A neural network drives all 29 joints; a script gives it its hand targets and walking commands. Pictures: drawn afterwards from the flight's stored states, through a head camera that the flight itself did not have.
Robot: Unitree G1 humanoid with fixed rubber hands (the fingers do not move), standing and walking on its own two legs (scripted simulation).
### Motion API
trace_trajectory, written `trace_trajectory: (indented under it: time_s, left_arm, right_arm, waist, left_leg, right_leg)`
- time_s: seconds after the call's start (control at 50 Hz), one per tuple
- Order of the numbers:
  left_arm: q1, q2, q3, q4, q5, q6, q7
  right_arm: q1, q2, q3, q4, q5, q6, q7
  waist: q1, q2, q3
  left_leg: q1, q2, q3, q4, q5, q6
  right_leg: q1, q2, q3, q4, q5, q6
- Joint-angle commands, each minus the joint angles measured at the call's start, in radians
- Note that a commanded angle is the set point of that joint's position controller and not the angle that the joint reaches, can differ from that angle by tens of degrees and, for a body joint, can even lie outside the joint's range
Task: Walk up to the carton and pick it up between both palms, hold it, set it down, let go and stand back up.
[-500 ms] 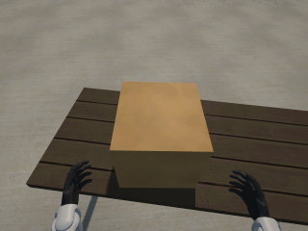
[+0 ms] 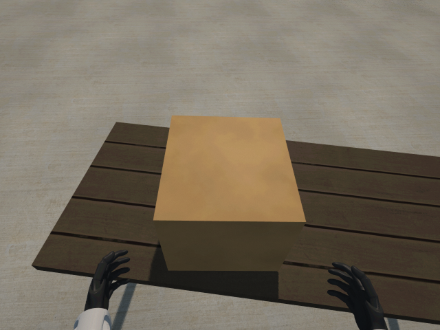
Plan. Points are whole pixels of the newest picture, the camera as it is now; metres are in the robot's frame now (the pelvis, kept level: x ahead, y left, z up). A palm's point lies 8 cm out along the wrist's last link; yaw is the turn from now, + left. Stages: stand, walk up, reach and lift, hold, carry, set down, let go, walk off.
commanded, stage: set down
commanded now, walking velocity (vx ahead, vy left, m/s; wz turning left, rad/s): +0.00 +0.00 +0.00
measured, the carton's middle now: (225, 193) +0.42 -0.01 -0.03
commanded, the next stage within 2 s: let go in 1.00 s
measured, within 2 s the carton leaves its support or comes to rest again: neither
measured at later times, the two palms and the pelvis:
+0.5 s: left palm (101, 308) +0.18 +0.21 -0.06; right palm (359, 321) +0.17 -0.24 -0.04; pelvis +0.00 +0.00 +0.00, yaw +0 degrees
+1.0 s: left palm (101, 315) +0.18 +0.21 -0.08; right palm out of the picture +0.15 -0.24 -0.06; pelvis +0.01 +0.00 +0.00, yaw +0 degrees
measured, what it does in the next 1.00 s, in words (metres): stands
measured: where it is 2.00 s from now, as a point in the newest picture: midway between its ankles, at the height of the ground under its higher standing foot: outside the picture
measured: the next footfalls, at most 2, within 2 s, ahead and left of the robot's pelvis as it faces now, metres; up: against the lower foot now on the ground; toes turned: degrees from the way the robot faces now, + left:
none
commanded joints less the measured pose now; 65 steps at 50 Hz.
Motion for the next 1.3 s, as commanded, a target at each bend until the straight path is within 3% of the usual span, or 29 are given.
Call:
trace_trajectory:
  time_s: [0.0,0.04,0.12,0.18,0.22,0.24,0.26,0.3,0.32,0.34,0.4,0.44,0.48,0.62,0.64,0.66,0.78,0.8,0.9,0.92,0.94,0.98,1.08,1.1,1.12,1.16,1.24,1.26,1.28]
  left_arm:
    - [0.04,0.167,-0.023,-0.156,0.041,0.006,-0.037]
    - [0.016,0.177,-0.023,-0.195,0.032,0.018,-0.04]
    - [0.004,0.17,-0.029,-0.209,0.069,0.036,-0.018]
    - [0.001,0.164,-0.033,-0.199,0.046,0.046,-0.024]
    - [-0.009,0.165,-0.037,-0.152,0.051,0.07,-0.032]
    - [-0.012,0.174,-0.036,-0.209,0.041,0.068,-0.022]
    - [-0.038,0.17,-0.041,-0.236,0.054,0.069,-0.016]
    - [-0.03,0.163,-0.039,-0.184,0.031,0.092,-0.027]
    - [-0.033,0.17,-0.027,-0.138,0.056,0.105,-0.032]
    - [-0.022,0.175,-0.026,-0.259,0.041,0.089,-0.018]
    - [0.016,0.155,-0.037,-0.179,0.077,0.131,-0.022]
    - [-0.016,0.168,-0.022,-0.205,0.057,0.129,-0.031]
    - [-0.011,0.166,-0.012,-0.12,0.074,0.153,-0.047]
    - [-0.035,0.176,0.0,-0.158,0.065,0.168,-0.05]
    - [-0.03,0.2,0.009,-0.19,0.058,0.162,-0.053]
    - [-0.008,0.186,-0.002,-0.181,0.061,0.176,-0.052]
    - [-0.036,0.179,0.021,-0.113,0.095,0.226,-0.068]
    - [-0.056,0.184,0.008,-0.102,0.094,0.231,-0.066]
    - [-0.02,0.196,0.009,-0.218,0.08,0.204,-0.046]
    - [-0.051,0.198,0.016,-0.136,0.098,0.218,-0.058]
    - [-0.028,0.2,0.024,-0.169,0.09,0.211,-0.055]
    - [-0.033,0.193,0.011,-0.091,0.095,0.225,-0.068]
    - [-0.042,0.215,0.035,-0.11,0.095,0.243,-0.071]
    - [-0.044,0.193,0.032,-0.018,0.114,0.26,-0.08]
    - [-0.048,0.213,0.035,-0.052,0.101,0.252,-0.082]
    - [-0.046,0.203,0.03,-0.027,0.119,0.269,-0.089]
    - [-0.048,0.203,0.024,-0.052,0.106,0.28,-0.089]
    - [-0.078,0.199,0.016,-0.06,0.099,0.288,-0.091]
    - [-0.053,0.207,0.022,-0.079,0.097,0.282,-0.089]
  right_arm:
    - [-0.005,-0.012,-0.02,-0.155,-0.119,-0.017,-0.022]
    - [-0.026,-0.031,-0.05,-0.183,-0.128,-0.008,-0.028]
    - [-0.031,-0.034,-0.053,-0.124,-0.138,0.003,-0.014]
    - [-0.04,-0.036,-0.066,-0.14,-0.152,0.012,-0.017]
    - [-0.028,-0.019,-0.07,-0.104,-0.165,0.03,-0.024]
    - [-0.034,-0.016,-0.066,-0.149,-0.162,0.024,-0.02]
    - [-0.039,-0.005,-0.066,-0.12,-0.164,0.03,-0.023]
    - [-0.048,-0.001,-0.063,-0.135,-0.169,0.042,-0.021]
    - [-0.03,0.001,-0.057,-0.088,-0.186,0.059,-0.026]
    - [-0.025,0.0,-0.066,-0.17,-0.174,0.04,-0.024]
    - [-0.004,-0.023,-0.081,-0.069,-0.179,0.055,-0.018]
    - [-0.023,-0.005,-0.067,-0.113,-0.179,0.059,-0.026]
    - [-0.013,-0.005,-0.066,-0.087,-0.207,0.075,-0.036]
    - [-0.015,0.03,-0.044,-0.092,-0.219,0.081,-0.046]
    - [0.002,0.04,-0.032,-0.099,-0.208,0.076,-0.049]
    - [-0.004,0.014,-0.058,-0.056,-0.223,0.081,-0.05]
    - [-0.041,0.026,-0.053,-0.045,-0.253,0.097,-0.059]
    - [-0.049,0.023,-0.06,0.012,-0.266,0.102,-0.06]
    - [-0.022,0.018,-0.058,-0.082,-0.24,0.053,-0.05]
    - [-0.031,0.036,-0.055,-0.001,-0.248,0.063,-0.057]
    - [-0.037,0.03,-0.049,-0.054,-0.252,0.054,-0.059]
    - [-0.046,0.038,-0.052,0.027,-0.261,0.067,-0.062]
    - [-0.05,0.045,-0.04,0.007,-0.267,0.074,-0.067]
    - [-0.047,0.038,-0.042,0.111,-0.292,0.096,-0.065]
    - [-0.058,0.043,-0.034,0.022,-0.281,0.086,-0.07]
    - [-0.061,0.038,-0.041,0.114,-0.293,0.098,-0.073]
    - [-0.07,0.042,-0.06,0.077,-0.307,0.095,-0.08]
    - [-0.097,0.046,-0.066,0.08,-0.311,0.104,-0.082]
    - [-0.057,0.07,-0.044,0.031,-0.298,0.097,-0.082]
  waist:
    - [0.045,-0.107,-0.092]
    - [0.041,-0.121,-0.097]
    - [0.054,-0.048,-0.097]
    - [0.043,-0.094,-0.056]
    - [0.032,-0.089,-0.035]
    - [0.056,-0.074,-0.055]
    - [0.042,-0.046,-0.068]
    - [0.049,-0.101,-0.051]
    - [0.049,-0.078,-0.032]
    - [0.064,-0.077,-0.085]
    - [0.041,-0.051,-0.057]
    - [0.061,-0.077,-0.058]
    - [0.043,-0.098,-0.035]
    - [0.069,-0.109,-0.057]
    - [0.059,-0.106,-0.067]
    - [0.052,-0.068,-0.06]
    - [0.067,-0.095,-0.014]
    - [0.053,-0.05,0.004]
    - [0.063,-0.056,-0.108]
    - [0.054,-0.062,-0.069]
    - [0.068,-0.081,-0.097]
    - [0.044,-0.07,-0.04]
    - [0.06,-0.053,-0.061]
    - [0.044,-0.038,0.005]
    - [0.064,-0.077,-0.042]
    - [0.048,-0.043,-0.016]
    - [0.049,-0.04,-0.02]
    - [0.036,-0.041,0.01]
    - [0.056,-0.057,-0.025]
  left_leg:
    - [0.024,-0.055,0.022,-0.1,0.1,0.021]
    - [0.047,-0.048,0.016,-0.11,0.096,0.022]
    - [0.077,-0.042,0.026,-0.117,0.131,0.013]
    - [0.074,-0.037,0.029,-0.109,0.113,0.013]
    - [0.087,-0.042,0.026,-0.121,0.091,0.017]
    - [0.086,-0.038,0.033,-0.121,0.12,0.015]
    - [0.089,-0.036,0.025,-0.117,0.11,0.016]
    - [0.091,-0.036,0.037,-0.113,0.091,0.029]
    - [0.077,-0.043,0.04,-0.119,0.082,0.02]
    - [0.094,-0.037,0.034,-0.11,0.146,0.022]
    - [0.147,-0.038,0.038,-0.124,0.152,0.015]
    - [0.13,-0.039,0.039,-0.115,0.147,0.021]
    - [0.112,-0.045,0.045,-0.119,0.114,0.024]
    - [0.085,-0.041,0.048,-0.107,0.107,0.029]
    - [0.076,-0.049,0.047,-0.099,0.142,0.035]
    - [0.107,-0.039,0.048,-0.111,0.156,0.018]
    - [0.107,-0.045,0.052,-0.103,0.116,0.035]
    - [0.116,-0.04,0.051,-0.113,0.109,0.029]
    - [0.153,-0.037,0.049,-0.088,0.187,0.029]
    - [0.11,-0.048,0.054,-0.094,0.149,0.034]
    - [0.107,-0.048,0.054,-0.09,0.173,0.035]
    - [0.103,-0.045,0.051,-0.103,0.121,0.033]
    - [0.129,-0.043,0.058,-0.095,0.136,0.04]
    - [0.104,-0.043,0.059,-0.098,0.12,0.035]
    - [0.123,-0.043,0.054,-0.096,0.115,0.043]
    - [0.115,-0.042,0.05,-0.099,0.112,0.033]
    - [0.137,-0.036,0.059,-0.099,0.114,0.033]
    - [0.135,-0.034,0.055,-0.099,0.073,0.033]
    - [0.14,-0.034,0.058,-0.096,0.099,0.043]
  right_leg:
    - [0.298,-0.031,0.213,-0.129,0.182,0.06]
    - [0.263,-0.014,0.194,-0.133,0.144,0.061]
    - [0.237,0.003,0.157,-0.13,0.128,0.041]
    - [0.202,-0.002,0.165,-0.143,0.096,0.047]
    - [0.193,-0.004,0.161,-0.163,0.069,0.044]
    - [0.19,0.004,0.137,-0.151,0.079,0.04]
    - [0.193,0.001,0.147,-0.147,0.059,0.039]
    - [0.165,-0.003,0.155,-0.162,0.025,0.042]
    - [0.189,-0.009,0.158,-0.162,0.026,0.043]
    - [0.206,0.003,0.135,-0.142,0.081,0.037]
    - [0.176,0.019,0.104,-0.158,0.122,0.035]
    - [0.172,0.015,0.113,-0.156,0.117,0.042]
    - [0.187,0.0,0.137,-0.165,0.117,0.048]
    - [0.221,-0.016,0.156,-0.162,0.112,0.067]
    - [0.238,-0.018,0.155,-0.148,0.194,0.066]
    - [0.221,-0.001,0.13,-0.148,0.18,0.057]
    - [0.195,-0.009,0.137,-0.17,0.088,0.056]
    - [0.162,0.011,0.103,-0.157,0.074,0.048]
    - [0.208,0.009,0.102,-0.135,0.211,0.058]
    - [0.222,0.007,0.107,-0.136,0.204,0.058]
    - [0.232,0.01,0.102,-0.114,0.249,0.062]
    - [0.206,0.004,0.109,-0.137,0.183,0.062]
    - [0.199,0.001,0.105,-0.138,0.158,0.052]
    - [0.188,-0.002,0.11,-0.14,0.156,0.055]
    - [0.203,-0.001,0.12,-0.14,0.158,0.061]
    - [0.206,0.002,0.108,-0.142,0.165,0.06]
    - [0.178,0.008,0.094,-0.145,0.112,0.052]
    - [0.138,0.004,0.106,-0.166,0.002,0.049]
    - [0.174,-0.003,0.109,-0.159,0.05,0.049]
